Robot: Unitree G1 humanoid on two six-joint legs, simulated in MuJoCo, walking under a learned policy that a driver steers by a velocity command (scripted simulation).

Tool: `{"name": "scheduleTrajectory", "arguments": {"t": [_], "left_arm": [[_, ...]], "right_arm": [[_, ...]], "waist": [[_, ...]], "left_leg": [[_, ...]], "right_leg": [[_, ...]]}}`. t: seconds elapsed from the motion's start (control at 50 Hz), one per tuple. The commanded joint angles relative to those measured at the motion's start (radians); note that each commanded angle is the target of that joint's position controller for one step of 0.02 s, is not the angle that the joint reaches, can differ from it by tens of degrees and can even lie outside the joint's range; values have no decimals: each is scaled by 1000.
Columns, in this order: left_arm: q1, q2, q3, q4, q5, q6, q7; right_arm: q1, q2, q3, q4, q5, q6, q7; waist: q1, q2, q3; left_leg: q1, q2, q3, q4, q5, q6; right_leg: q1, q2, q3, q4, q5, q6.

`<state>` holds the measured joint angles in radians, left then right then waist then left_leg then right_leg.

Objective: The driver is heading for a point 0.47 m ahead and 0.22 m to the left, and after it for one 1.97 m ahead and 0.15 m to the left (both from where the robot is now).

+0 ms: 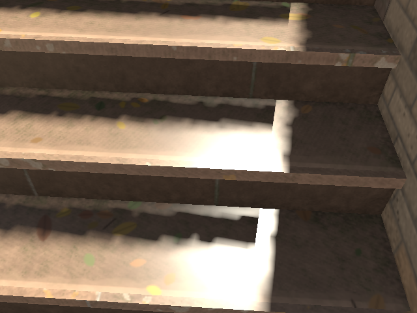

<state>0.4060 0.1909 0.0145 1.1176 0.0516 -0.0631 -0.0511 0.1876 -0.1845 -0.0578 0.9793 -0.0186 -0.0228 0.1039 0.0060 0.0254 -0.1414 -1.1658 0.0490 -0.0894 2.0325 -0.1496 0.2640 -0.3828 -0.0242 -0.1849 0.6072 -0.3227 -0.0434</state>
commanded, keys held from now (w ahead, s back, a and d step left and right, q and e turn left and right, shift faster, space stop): w+q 0.76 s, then w+e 0.24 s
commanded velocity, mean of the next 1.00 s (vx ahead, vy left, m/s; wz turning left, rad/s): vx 0.50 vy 0.00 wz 0.47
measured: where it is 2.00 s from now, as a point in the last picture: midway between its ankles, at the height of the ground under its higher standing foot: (123, 145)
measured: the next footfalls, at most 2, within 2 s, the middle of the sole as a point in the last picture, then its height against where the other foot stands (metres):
left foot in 0.22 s outside the picture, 0.17 m higher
right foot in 0.68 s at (237, 264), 0.18 m higher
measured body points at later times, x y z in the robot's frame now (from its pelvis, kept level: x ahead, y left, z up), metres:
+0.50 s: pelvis +0.25 +0.04 +0.16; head +0.24 +0.04 +0.61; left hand +0.32 +0.30 +0.04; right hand +0.25 -0.19 +0.00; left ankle +0.23 +0.12 -0.55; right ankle +0.31 -0.11 -0.24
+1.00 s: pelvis +0.46 +0.06 +0.33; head +0.45 +0.05 +0.78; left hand +0.27 +0.21 +0.19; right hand +0.77 -0.01 +0.27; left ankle +0.48 +0.24 -0.21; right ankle +0.50 -0.06 -0.37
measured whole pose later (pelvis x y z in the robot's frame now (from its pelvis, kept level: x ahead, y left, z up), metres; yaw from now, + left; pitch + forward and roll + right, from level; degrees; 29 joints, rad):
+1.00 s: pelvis +0.46 +0.06 +0.33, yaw +28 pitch +4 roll -1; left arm 0.55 0.19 0.00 1.02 0.06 -0.08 -0.02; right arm 0.02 -0.26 0.00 0.76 -0.06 -0.05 0.09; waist 0.12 0.02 -0.13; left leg -1.08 0.04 -0.06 1.58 -0.03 0.08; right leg -0.43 0.00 0.00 0.79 -0.44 -0.05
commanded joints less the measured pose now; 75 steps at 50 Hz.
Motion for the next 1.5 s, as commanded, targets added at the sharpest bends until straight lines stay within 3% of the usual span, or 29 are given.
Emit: {"name": "scheduleTrajectory", "arguments": {"t": [0.02,0.1,0.22,0.28,0.3,0.32,0.42,0.56,0.62,0.68,0.7,0.72,0.74,0.76,0.78,0.88,0.92,0.94,0.96,0.98,1.06,1.16,1.2,1.22,1.24,1.28,1.34,1.42,1.5], "left_arm": [[-82,-123,-55,-30,64,-34,-29],[-80,22,-52,-75,60,-33,-60],[150,207,11,-35,2,-60,-52],[199,135,18,-137,52,-65,-78],[59,64,23,-192,44,-42,-111],[67,68,29,-169,21,-17,-120],[-129,-20,-12,-292,0,-4,-35],[-427,30,-56,-473,-35,17,-25],[-447,59,-51,-532,-35,57,-26],[-340,164,-9,-576,-34,68,-16],[-240,207,8,-579,-43,55,-3],[-10,238,23,-513,-30,47,1],[211,276,44,-442,-12,42,23],[205,259,45,-438,5,11,41],[127,239,42,-370,-7,-5,27],[-149,-26,-27,-232,2,9,30],[-71,-82,-33,-166,-39,-36,82],[-107,-44,-31,-171,-45,-52,108],[-207,178,12,-299,15,-75,48],[-204,199,25,-289,32,-86,15],[-102,96,-19,-266,0,-113,-23],[7,225,61,-233,-16,-71,-34],[325,-105,-4,-198,11,-51,-61],[188,-74,-3,-265,-27,-56,-83],[31,1,24,-271,-50,-50,-89],[-19,-34,24,-255,-59,-38,-73],[-143,-67,-15,-341,-51,-1,-74],[-318,-47,-55,-464,-62,35,-80],[-612,30,-46,-559,-77,93,-52]], "right_arm": [[-110,147,77,-151,28,6,-26],[-373,-17,61,-283,14,57,-56],[-234,61,90,-280,-2,38,5],[55,-136,27,-244,6,64,-78],[230,-264,-11,-167,-24,63,-88],[375,-335,-65,-96,-19,43,-84],[80,50,47,30,-45,-38,-10],[252,-116,49,79,-125,-67,-23],[81,-193,59,-54,-20,-77,22],[160,-326,3,-82,33,-117,14],[163,-324,-15,-66,17,-108,31],[271,-189,0,-59,-46,-102,28],[270,-56,25,-69,-83,-78,54],[141,-97,5,-86,-14,-79,56],[87,-114,2,-66,13,-99,42],[-4,-15,52,-110,-12,-90,-18],[-112,41,64,-258,-51,-18,-58],[-119,4,64,-289,-51,4,-69],[-139,-167,62,-251,-46,-15,-1],[-195,-191,44,-269,-35,-17,0],[-241,-158,30,-317,-66,-13,-37],[-116,-159,-5,-336,-17,-30,-62],[199,-288,-58,-236,-44,-56,-85],[343,-297,-76,-216,-66,-52,-91],[350,-276,-79,-167,-110,-33,-85],[173,-78,-10,-140,-123,-15,-57],[204,26,43,-32,-88,-7,-65],[140,-8,67,46,-160,-35,-55],[94,-159,58,-11,-65,-61,-50]], "waist": [[-73,-112,103],[-41,-54,43],[-74,-248,-49],[-138,-2,-318],[-194,205,-244],[-225,185,-199],[68,-59,56],[-7,-23,99],[84,81,86],[125,164,-48],[150,188,-113],[124,-59,-380],[197,-277,-377],[238,-257,-65],[175,-274,156],[-12,-47,178],[-83,-64,226],[-110,-59,243],[9,-55,29],[6,-73,77],[-10,-120,96],[-6,-143,46],[66,217,-280],[-91,350,-216],[-139,202,-16],[-33,4,86],[3,44,42],[72,-90,111],[38,31,59]], "left_leg": [[-292,54,4,243,-171,92],[16,127,193,-395,25,16],[252,-87,300,-836,-328,-49],[990,-49,-217,-1138,-33,91],[1126,78,-600,-1497,-77,163],[1110,142,-764,-1615,-228,138],[787,75,-432,-1559,-144,12],[547,-7,-202,-1734,-315,-48],[264,89,-191,-1956,177,60],[881,160,-187,-1694,1276,55],[964,143,-175,-1533,1518,25],[812,60,-140,-1183,1285,-48],[401,-157,-191,-805,79,-123],[98,-150,-261,-375,57,-113],[-9,-119,-190,-277,105,-98],[-14,-82,-118,-222,-52,-17],[154,-52,33,-299,85,-187],[178,-21,24,-384,111,-229],[119,-14,56,-448,145,-218],[163,33,65,-478,143,-225],[656,43,149,-845,162,-238],[844,-28,169,-1579,64,-233],[1522,264,-135,-1419,891,117],[1680,461,-563,-1639,714,248],[1453,446,-505,-1656,394,148],[1100,368,-188,-1630,244,17],[1088,287,-23,-1685,173,-22],[906,258,154,-1799,228,-45],[594,204,283,-2031,598,-30]], "right_leg": [[47,-265,205,-403,15,-176],[-93,-210,4,-595,131,-183],[558,-320,-68,-284,1549,-223],[-8,-166,85,193,1133,-127],[-343,13,183,605,292,-26],[-496,70,396,1149,272,-24],[-922,32,402,1591,324,-152],[-861,-48,217,1335,267,-131],[-230,6,92,1038,71,-1],[-238,140,32,592,-109,17],[-154,121,123,484,-33,-37],[204,-29,467,443,333,-212],[429,-283,1080,11,11,-418],[251,-284,1218,-123,-541,-335],[82,-247,1064,-106,-694,-274],[-143,-138,635,-80,-374,-208],[-261,-118,535,-199,-247,-154],[-296,-124,533,-225,-148,-158],[-210,-95,458,-170,-254,-201],[-278,-114,490,-220,-265,-187],[-350,-128,434,-309,-102,-155],[287,-151,450,0,580,-161],[-147,58,344,467,50,-49],[-588,162,342,886,-187,2],[-795,137,399,1454,-26,-24],[-904,75,405,1683,186,-122],[-1029,42,353,1846,141,-218],[-1094,-28,290,1716,259,-227],[-507,-9,7,1048,21,-102]]}}
Over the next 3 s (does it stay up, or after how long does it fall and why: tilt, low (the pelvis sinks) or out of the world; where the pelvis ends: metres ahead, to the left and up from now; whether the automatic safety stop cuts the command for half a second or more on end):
stays up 0.91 0.17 0.55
